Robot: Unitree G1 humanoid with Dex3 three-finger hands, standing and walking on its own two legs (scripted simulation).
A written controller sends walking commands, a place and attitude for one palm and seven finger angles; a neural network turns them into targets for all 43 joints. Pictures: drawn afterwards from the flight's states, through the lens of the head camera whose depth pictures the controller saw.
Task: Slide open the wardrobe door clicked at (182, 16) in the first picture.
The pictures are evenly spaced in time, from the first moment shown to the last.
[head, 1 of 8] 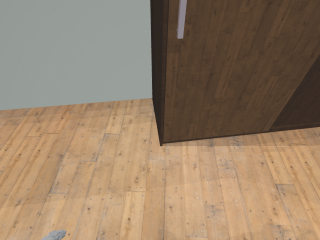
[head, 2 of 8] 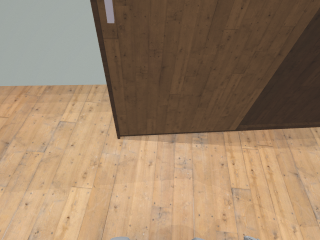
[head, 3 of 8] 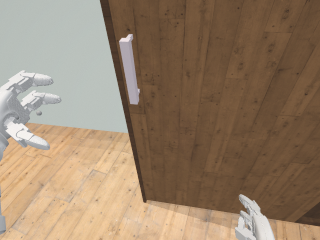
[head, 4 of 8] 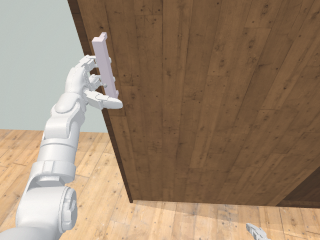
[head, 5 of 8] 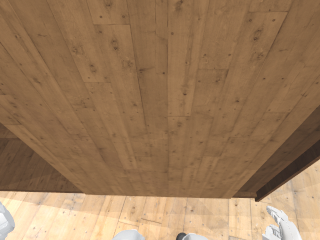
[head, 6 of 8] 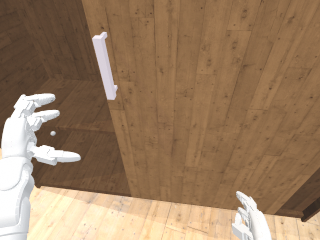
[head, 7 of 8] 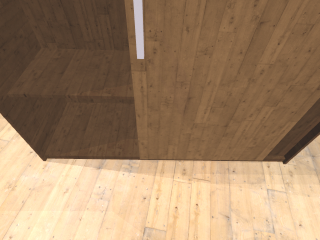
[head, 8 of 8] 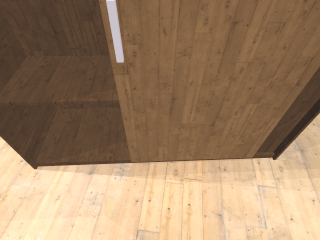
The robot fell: no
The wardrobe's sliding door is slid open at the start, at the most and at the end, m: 0.00 0.68 0.66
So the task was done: yes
